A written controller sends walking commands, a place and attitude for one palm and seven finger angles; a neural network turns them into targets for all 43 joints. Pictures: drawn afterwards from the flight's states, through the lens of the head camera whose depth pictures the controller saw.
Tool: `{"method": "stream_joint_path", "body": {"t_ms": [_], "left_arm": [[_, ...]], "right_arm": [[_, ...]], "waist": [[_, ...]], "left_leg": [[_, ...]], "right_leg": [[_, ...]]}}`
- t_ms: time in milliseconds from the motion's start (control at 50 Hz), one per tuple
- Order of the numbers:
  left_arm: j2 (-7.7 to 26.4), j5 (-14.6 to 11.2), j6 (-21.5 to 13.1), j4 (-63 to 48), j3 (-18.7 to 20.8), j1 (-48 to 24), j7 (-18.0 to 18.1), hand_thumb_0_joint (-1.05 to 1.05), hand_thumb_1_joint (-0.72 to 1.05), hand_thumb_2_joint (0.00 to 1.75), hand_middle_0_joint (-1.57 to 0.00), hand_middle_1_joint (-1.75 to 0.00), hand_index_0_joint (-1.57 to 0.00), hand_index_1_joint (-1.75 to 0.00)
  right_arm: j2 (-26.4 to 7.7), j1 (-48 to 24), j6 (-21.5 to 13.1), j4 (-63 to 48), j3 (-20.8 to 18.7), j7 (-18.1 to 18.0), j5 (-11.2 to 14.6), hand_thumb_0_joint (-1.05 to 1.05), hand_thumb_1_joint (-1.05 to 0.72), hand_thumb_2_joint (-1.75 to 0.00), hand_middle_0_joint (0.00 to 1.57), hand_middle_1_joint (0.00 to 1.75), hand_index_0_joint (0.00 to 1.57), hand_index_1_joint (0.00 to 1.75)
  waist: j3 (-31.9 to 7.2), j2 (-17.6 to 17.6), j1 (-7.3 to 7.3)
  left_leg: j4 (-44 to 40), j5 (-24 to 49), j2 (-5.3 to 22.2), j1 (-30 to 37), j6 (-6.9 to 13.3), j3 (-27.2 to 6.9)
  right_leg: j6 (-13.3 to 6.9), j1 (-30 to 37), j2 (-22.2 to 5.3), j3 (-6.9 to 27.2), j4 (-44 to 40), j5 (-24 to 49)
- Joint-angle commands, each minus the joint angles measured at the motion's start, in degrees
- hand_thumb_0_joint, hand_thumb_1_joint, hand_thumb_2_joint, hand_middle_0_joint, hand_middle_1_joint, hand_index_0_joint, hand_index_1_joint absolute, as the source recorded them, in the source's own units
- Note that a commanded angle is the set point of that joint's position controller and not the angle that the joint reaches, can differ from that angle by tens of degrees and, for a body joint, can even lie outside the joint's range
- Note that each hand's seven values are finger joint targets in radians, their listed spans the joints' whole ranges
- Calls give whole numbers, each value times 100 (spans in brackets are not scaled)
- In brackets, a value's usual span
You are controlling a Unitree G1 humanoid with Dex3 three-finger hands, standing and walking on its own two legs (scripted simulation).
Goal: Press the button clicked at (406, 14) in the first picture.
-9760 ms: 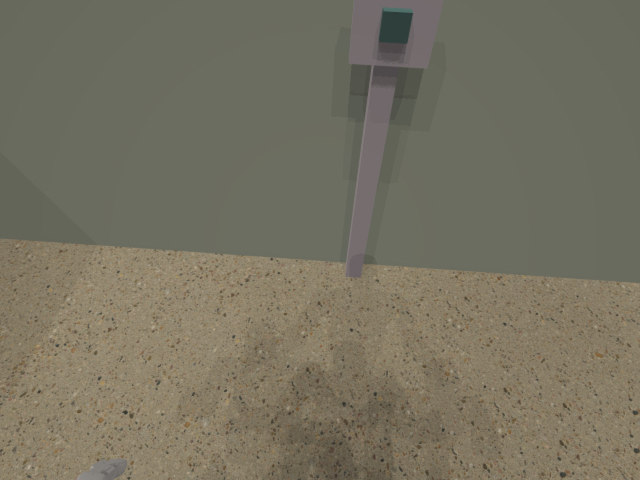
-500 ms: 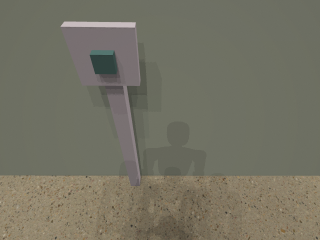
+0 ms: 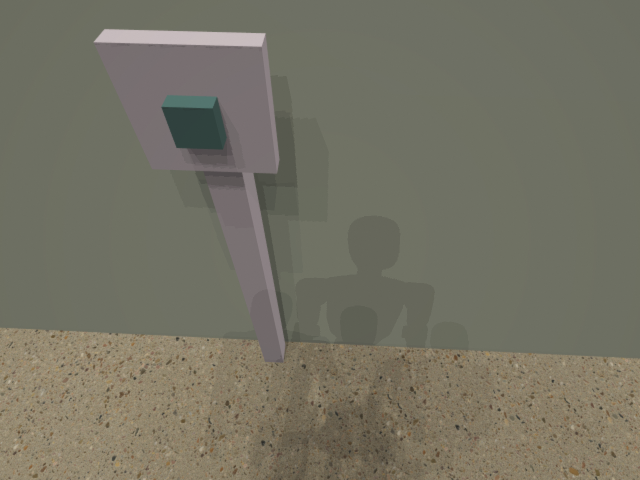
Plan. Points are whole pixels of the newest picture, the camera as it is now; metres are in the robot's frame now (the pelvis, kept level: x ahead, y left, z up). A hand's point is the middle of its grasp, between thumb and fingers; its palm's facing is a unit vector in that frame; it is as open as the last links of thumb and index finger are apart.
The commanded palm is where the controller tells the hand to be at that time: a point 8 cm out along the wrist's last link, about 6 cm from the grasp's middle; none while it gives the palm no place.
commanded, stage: come to a stop and stand still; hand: left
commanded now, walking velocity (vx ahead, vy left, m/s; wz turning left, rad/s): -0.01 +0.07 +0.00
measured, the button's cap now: (196, 121) +0.48 +0.20 +0.18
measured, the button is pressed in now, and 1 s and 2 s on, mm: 0 0 0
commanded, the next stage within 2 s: look again from close up in 0.60 s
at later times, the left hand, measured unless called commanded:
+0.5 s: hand out of the picture -0.02 +0.20 -0.17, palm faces +0.02 -0.98 -0.20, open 7.4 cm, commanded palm none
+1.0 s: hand out of the picture -0.02 +0.20 -0.17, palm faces +0.01 -0.98 -0.20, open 7.4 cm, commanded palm none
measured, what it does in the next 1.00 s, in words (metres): stands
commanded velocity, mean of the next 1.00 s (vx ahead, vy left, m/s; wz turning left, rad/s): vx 0.00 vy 0.00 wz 0.00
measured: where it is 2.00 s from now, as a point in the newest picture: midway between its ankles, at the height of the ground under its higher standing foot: outside the picture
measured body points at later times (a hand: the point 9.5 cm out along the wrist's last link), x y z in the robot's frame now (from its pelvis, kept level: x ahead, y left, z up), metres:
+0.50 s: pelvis -0.03 +0.02 +0.01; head -0.02 +0.02 +0.46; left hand -0.02 +0.25 -0.15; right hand +0.00 -0.21 -0.15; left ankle +0.00 +0.12 -0.73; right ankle -0.08 -0.09 -0.73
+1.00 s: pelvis -0.03 +0.03 +0.00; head -0.02 +0.03 +0.45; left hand -0.02 +0.25 -0.16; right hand -0.03 -0.18 -0.16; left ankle +0.00 +0.12 -0.73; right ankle -0.08 -0.09 -0.73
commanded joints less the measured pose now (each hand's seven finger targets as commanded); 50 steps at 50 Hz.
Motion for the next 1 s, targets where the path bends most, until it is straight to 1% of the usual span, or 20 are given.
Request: {"method": "stream_joint_path", "body": {"t_ms": [0, 60, 140, 160, 180, 200, 220, 240, 300, 380, 440, 660, 680, 700, 740, 760, 820, 840, 900, 980], "left_arm": [[915, 50, -8, -113, 189, 1010, 66, 0, 90, 90, -20, -30, -20, -30], [939, 67, -3, -318, 187, 699, 53, 0, 90, 90, -20, -30, -20, -30], [999, -20, 23, -516, 180, 254, 28, 0, 90, 90, -20, -30, -20, -30], [945, -47, 34, -562, 186, 268, 19, 0, 90, 90, -20, -30, -20, -30], [785, -73, 69, -617, 181, 377, 26, 0, 90, 90, -20, -30, -20, -30], [634, -62, 78, -610, 151, 417, 39, 0, 90, 90, -20, -30, -20, -30], [704, -69, 102, -561, 151, 345, 29, 0, 90, 90, -20, -30, -20, -30], [784, -77, 127, -512, 153, 254, 4, 0, 90, 90, -20, -30, -20, -30], [667, -41, 96, -283, 125, 486, -71, 0, 90, 90, -20, -30, -20, -30], [840, -57, -38, -188, 65, 187, -100, 0, 90, 90, -20, -30, -20, -30], [789, -65, -25, -156, 31, 126, -98, 0, 90, 90, -20, -30, -20, -30], [618, -82, -52, 151, -11, 467, -86, 0, 90, 90, -20, -30, -20, -30], [646, 8, -184, 237, -65, 867, 130, 0, 90, 90, -20, -30, -20, -30], [911, -44, -217, -67, -51, 405, 83, 0, 90, 90, -20, -30, -20, -30], [892, -56, -241, -264, -23, 86, 26, 0, 90, 90, -20, -30, -20, -30], [840, -64, -235, -280, -12, 88, 20, 0, 90, 90, -20, -30, -20, -30], [644, -67, -149, -234, -32, 308, 2, 0, 90, 90, -20, -30, -20, -30], [594, -72, -135, -179, -43, 418, -2, 0, 90, 90, -20, -30, -20, -30], [526, -83, -106, -97, -66, 494, -6, 0, 90, 90, -20, -30, -20, -30], [585, -77, -76, -88, -53, 447, -11, 0, 90, 90, -20, -30, -20, -30]], "right_arm": [[-348, 138, 94, -422, -161, 3, -13, 0, -90, -90, 20, 30, 20, 30], [-314, -69, 103, -506, -135, 48, 22, 0, -90, -90, 20, 30, 20, 30], [-306, 562, 65, -277, -98, 85, 8, 0, -90, -90, 20, 30, 20, 30], [-503, 791, 10, -210, -130, 76, -20, 0, -90, -90, 20, 30, 20, 30], [-779, 875, -23, -218, -159, 63, -54, 0, -90, -90, 20, 30, 20, 30], [-910, 802, -30, -246, -154, 44, -51, 0, -90, -90, 20, 30, 20, 30], [-990, 599, -58, -242, -158, 27, -40, 0, -90, -90, 20, 30, 20, 30], [-920, 459, -72, -286, -132, 10, -48, 0, -90, -90, 20, 30, 20, 30], [-910, 203, -84, -317, -98, 2, -46, 0, -90, -90, 20, 30, 20, 30], [-613, 506, -47, -116, -54, 52, -17, 0, -90, -90, 20, 30, 20, 30], [-599, 728, -57, 68, -2, 69, -31, 0, -90, -90, 20, 30, 20, 30], [-563, 1049, -134, 389, 70, 46, -17, 0, -90, -90, 20, 30, 20, 30], [-702, 404, -166, -54, 67, 112, 31, 0, -90, -90, 20, 30, 20, 30], [-382, 926, -61, -139, 75, 168, 11, 0, -90, -90, 20, 30, 20, 30], [-431, 1207, -4, -97, 56, 216, -72, 0, -90, -90, 20, 30, 20, 30], [-434, 1302, -40, -112, 60, 209, -73, 0, -90, -90, 20, 30, 20, 30], [-554, 1341, -134, -147, 82, 151, -66, 0, -90, -90, 20, 30, 20, 30], [-585, 1266, -153, -151, 91, 132, -53, 0, -90, -90, 20, 30, 20, 30], [-604, 1160, -165, -137, 87, 92, -32, 0, -90, -90, 20, 30, 20, 30], [-600, 1131, -161, -9, 88, 86, -33, 0, -90, -90, 20, 30, 20, 30]], "waist": [[-402, -1006, 147], [-230, -896, 86], [-271, -691, -255], [-431, -244, -288], [-555, 453, -184], [-509, 897, -94], [-343, 1403, -31], [-243, 1159, -26], [-396, 619, 153], [-159, -296, -161], [37, 23, -183], [51, 79, -102], [465, -93, 102], [177, -200, -381], [7, 24, -456], [-55, 259, -476], [-161, 623, -267], [-190, 443, -181], [-132, -19, -137], [5, 66, -133]], "left_leg": [[1163, -1169, -41, -917, -80, -300], [1353, -1215, -40, -1048, -110, -430], [-550, 647, -44, 509, -98, -224], [-739, 2125, 294, 1106, 51, -500], [-678, 3470, 979, 1254, 435, -1221], [-909, 3910, 1374, 980, 799, -1576], [-1199, 3647, 1459, 611, 1012, -1800], [-1409, 3046, 1465, 423, 1082, -1909], [-1259, 1784, 1088, 149, 795, -1529], [-961, 782, 435, 461, 141, -806], [-1205, 766, 487, 536, 143, -879], [-1425, 804, 536, 464, 169, -959], [-116, 1052, 454, 35, 1, -731], [-173, -12, 311, 135, 0, -677], [-50, 141, 270, 296, -13, -562], [-194, 395, 286, 322, 25, -631], [-694, 883, 531, 60, 253, -1072], [-769, 1097, 600, -8, 314, -1145], [-829, 1074, 560, 60, 318, -1058], [-978, 1050, 540, 143, 309, -1025]], "right_leg": [[-712, 942, -1713, 1266, -323, 6953], [-943, 840, -1533, 1056, -428, 6318], [-472, -89, -970, 625, -141, 4516], [-213, -412, -743, 519, 145, 3713], [55, -644, -399, 310, 283, 2166], [169, -569, -180, 138, 466, 345], [194, -520, -149, 138, 730, -550], [165, -519, -212, 224, 847, -704], [106, -4, -317, 316, -236, 342], [-109, -325, -825, 885, -1195, 1193], [-73, -459, -644, 710, -1252, 808], [-57, -221, -548, 584, -1249, 892], [84, -516, -807, 981, -1449, 2805], [-153, -707, -1099, 1116, -1634, 1080], [-340, -948, -939, 978, -1531, 9], [-342, -919, -811, 844, -1296, 186], [-164, -433, -357, 433, -621, 609], [-122, -296, -300, 389, -538, 765], [-71, -250, -357, 441, -609, 972], [-33, -299, -390, 446, -667, 1003]]}}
